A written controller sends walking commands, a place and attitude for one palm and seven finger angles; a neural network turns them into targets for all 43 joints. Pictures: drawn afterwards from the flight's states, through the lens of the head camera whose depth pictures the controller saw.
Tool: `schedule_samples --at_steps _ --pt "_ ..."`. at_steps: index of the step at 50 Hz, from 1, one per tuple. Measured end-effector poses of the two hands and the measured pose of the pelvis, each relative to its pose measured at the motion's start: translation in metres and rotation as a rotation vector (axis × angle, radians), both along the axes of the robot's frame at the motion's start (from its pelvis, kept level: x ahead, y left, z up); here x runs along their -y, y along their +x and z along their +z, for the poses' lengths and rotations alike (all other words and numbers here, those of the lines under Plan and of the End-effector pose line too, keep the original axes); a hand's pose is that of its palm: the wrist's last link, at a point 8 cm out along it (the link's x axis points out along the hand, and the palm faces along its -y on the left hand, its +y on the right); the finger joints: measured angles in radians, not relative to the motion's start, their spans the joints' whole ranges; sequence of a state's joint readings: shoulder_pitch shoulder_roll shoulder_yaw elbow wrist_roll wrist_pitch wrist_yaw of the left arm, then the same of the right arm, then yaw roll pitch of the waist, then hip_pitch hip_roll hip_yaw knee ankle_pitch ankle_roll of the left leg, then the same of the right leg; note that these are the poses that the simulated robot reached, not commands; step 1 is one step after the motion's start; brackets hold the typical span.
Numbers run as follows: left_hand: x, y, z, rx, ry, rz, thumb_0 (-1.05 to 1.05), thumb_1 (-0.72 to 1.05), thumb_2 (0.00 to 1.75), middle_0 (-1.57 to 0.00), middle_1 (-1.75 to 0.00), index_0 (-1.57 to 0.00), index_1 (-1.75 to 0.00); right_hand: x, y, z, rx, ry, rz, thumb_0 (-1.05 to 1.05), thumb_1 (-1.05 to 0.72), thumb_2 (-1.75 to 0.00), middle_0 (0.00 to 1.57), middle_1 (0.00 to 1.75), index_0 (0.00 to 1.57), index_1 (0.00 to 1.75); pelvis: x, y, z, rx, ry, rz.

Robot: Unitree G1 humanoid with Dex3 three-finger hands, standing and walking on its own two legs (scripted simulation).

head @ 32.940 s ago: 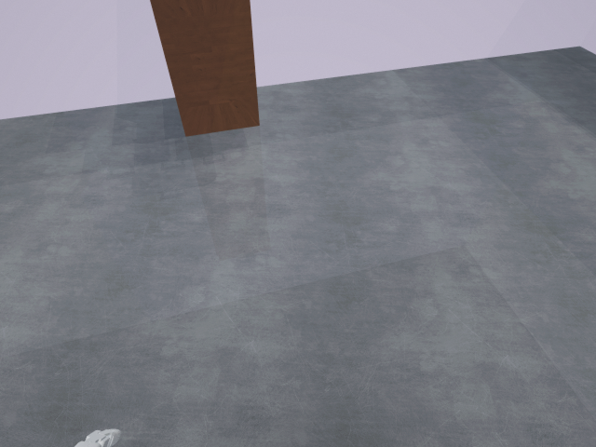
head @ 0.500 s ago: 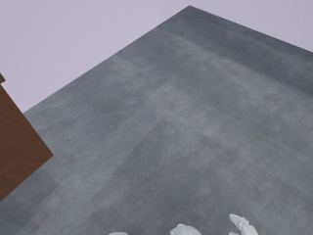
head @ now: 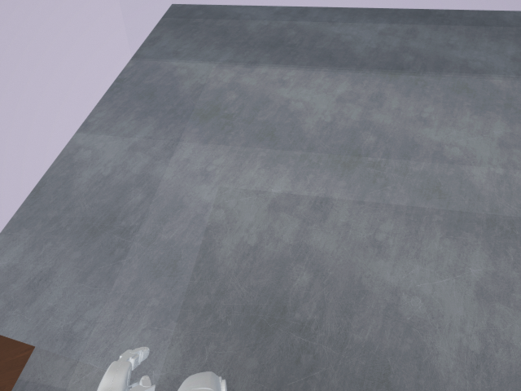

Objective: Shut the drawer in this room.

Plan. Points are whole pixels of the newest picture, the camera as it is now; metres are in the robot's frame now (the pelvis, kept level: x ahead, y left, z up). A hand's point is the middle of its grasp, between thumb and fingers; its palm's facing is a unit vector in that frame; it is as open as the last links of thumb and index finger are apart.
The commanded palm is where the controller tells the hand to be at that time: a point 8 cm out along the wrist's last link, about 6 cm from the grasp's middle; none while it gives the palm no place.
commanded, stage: walk to a spot facing it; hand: left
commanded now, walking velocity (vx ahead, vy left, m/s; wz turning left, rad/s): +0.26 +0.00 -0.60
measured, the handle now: out of the picture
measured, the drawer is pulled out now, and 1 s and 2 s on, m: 0.22 0.22 0.22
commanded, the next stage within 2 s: turn to face it in 0.60 s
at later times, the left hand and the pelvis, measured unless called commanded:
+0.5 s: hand out of the picture +0.12 +0.24 -0.17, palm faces -0.15 -0.97 -0.19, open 7.4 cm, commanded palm none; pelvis +0.09 +0.03 +0.00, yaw -16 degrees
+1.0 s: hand (245, 267) +0.36 +0.05 -0.14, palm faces -0.43 -0.88 -0.19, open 7.4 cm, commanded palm none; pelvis +0.15 -0.03 +0.00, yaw -21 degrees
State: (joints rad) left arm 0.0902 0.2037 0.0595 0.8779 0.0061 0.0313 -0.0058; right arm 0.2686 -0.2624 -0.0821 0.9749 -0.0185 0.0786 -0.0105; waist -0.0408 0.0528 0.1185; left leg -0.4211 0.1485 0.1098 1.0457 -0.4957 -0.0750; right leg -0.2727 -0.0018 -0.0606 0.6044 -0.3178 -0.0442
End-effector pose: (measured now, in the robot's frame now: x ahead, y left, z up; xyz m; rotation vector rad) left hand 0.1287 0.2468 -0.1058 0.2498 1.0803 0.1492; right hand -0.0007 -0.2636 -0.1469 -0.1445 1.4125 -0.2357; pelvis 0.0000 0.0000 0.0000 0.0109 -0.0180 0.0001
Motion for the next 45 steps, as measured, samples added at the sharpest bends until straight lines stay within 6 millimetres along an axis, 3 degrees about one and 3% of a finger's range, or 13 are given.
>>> schedule_samples --at_steps 5,10,17,22,25,28,33,37,41,45 --pt "0.016 -0.001 0.008 -0.024 -0.01 -0.041 0.0 0.91 0.9 -0.21 -0.3 -0.2 -0.3 0.008 0.021 0.014 0.093 0.01 -0.012 0.01 -0.91 -0.89 0.2 0.3 0.2 0.29 0.008 0.006 0.011 -0.003 0.016 -0.055" --pt "0.016 -0.016 0.003 -0.078 -0.031 -0.047 0.0 0.91 0.9 -0.21 -0.3 -0.2 -0.3 0.009 0.056 0.025 0.191 0.0 -0.009 0.01 -0.9 -0.9 0.2 0.3 0.2 0.3 0.007 0.018 0.015 -0.006 0.009 -0.101" --pt "-0.007 -0.041 -0.014 -0.213 -0.051 -0.011 0.01 0.91 0.9 -0.21 -0.3 -0.2 -0.3 -0.005 0.122 0.044 0.31 -0.038 0.02 0.01 -0.9 -0.9 0.2 0.3 0.2 0.3 -0.01 0.046 0.014 -0.011 -0.01 -0.158" --pt "-0.034 -0.031 -0.036 -0.307 -0.06 -0.018 0.01 0.91 0.9 -0.21 -0.3 -0.2 -0.3 -0.023 0.158 0.048 0.403 -0.095 0.019 0.0 -0.9 -0.89 0.2 0.3 0.2 0.3 -0.03 0.073 0.0 -0.013 -0.028 -0.221" --pt "-0.04 -0.003 -0.036 -0.327 -0.058 -0.075 0.01 0.91 0.9 -0.2 -0.3 -0.2 -0.29 -0.032 0.15 0.052 0.387 -0.099 -0.03 0.0 -0.9 -0.89 0.2 0.3 0.21 0.3 -0.035 0.086 0.005 -0.002 -0.032 -0.273" --pt "-0.038 0.038 -0.029 -0.295 -0.059 -0.133 0.01 0.91 0.9 -0.2 -0.3 -0.2 -0.29 -0.041 0.128 0.051 0.322 -0.089 -0.104 0.0 -0.9 -0.89 0.2 0.3 0.21 0.3 -0.035 0.1 0.012 0.0 -0.039 -0.313" --pt "-0.015 0.116 -0.02 -0.206 -0.049 -0.229 0.01 0.91 0.9 -0.2 -0.3 -0.2 -0.29 -0.054 0.08 0.04 0.175 -0.052 -0.245 0.0 -0.9 -0.89 0.2 0.3 0.21 0.3 -0.029 0.119 0.016 -0.005 -0.036 -0.374" --pt "0.022 0.176 -0.016 -0.144 -0.036 -0.333 0.01 0.92 0.9 -0.2 -0.3 -0.19 -0.29 -0.061 0.042 0.028 0.069 -0.015 -0.365 0.0 -0.9 -0.89 0.2 0.3 0.21 0.3 -0.017 0.131 0.012 -0.008 -0.025 -0.426" --pt "0.075 0.228 -0.015 -0.063 -0.022 -0.446 0.01 0.92 0.9 -0.2 -0.3 -0.19 -0.29 -0.063 0.009 0.012 -0.027 0.032 -0.463 0.0 -0.9 -0.89 0.2 0.3 0.21 0.3 0.004 0.142 0.003 -0.013 -0.009 -0.447" --pt "0.123 0.252 -0.014 0.024 -0.04 -0.502 0.0 0.92 0.9 -0.2 -0.3 -0.19 -0.29 -0.059 -0.006 -0.004 -0.114 0.085 -0.498 0.0 -0.9 -0.89 0.2 0.3 0.2 0.3 0.022 0.15 -0.006 -0.009 -0.012 -0.419"
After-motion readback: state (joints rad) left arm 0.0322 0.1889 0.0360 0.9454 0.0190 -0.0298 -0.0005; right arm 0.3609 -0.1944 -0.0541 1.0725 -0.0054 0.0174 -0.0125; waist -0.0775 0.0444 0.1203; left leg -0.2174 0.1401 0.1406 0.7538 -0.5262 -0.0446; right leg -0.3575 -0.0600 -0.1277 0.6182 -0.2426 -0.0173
